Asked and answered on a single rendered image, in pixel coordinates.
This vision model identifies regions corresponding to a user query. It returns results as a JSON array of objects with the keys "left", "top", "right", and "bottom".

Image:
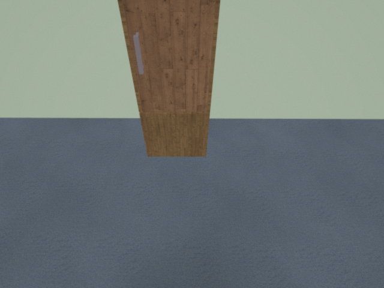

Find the cupboard door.
[{"left": 122, "top": 0, "right": 215, "bottom": 112}]

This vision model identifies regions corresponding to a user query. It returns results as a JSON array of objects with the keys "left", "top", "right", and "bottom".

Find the handle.
[{"left": 133, "top": 32, "right": 144, "bottom": 74}]

